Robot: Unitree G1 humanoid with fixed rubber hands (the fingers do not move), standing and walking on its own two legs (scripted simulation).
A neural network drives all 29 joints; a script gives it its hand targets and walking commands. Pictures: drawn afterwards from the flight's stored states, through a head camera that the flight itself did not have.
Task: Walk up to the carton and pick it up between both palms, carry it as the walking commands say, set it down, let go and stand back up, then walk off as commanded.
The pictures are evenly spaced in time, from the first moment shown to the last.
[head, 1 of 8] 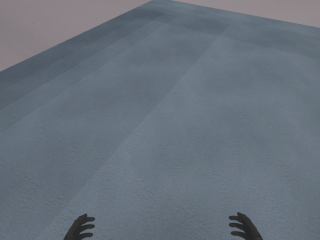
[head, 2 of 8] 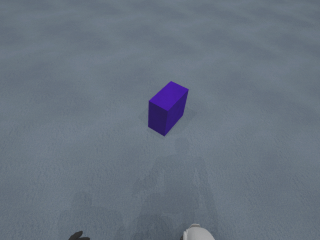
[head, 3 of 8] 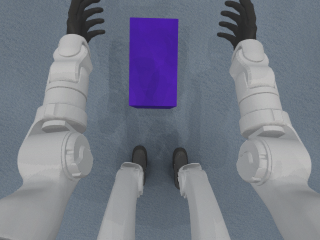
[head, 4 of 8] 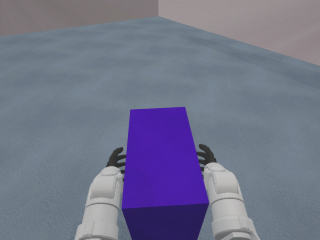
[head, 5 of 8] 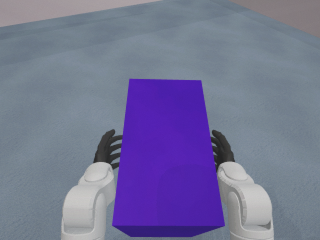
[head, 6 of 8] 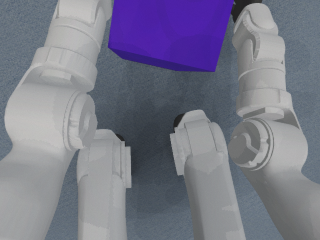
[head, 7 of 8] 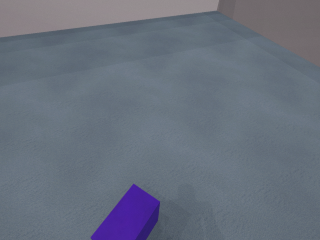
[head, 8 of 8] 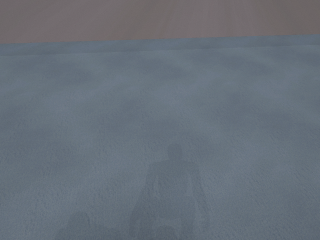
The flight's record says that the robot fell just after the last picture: no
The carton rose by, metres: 0.68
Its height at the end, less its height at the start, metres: -0.07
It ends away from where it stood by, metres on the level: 2.79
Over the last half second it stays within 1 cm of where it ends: yes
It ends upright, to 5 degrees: no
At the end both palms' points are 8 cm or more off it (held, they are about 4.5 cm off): yes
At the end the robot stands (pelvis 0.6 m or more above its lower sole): yes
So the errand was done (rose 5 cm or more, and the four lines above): no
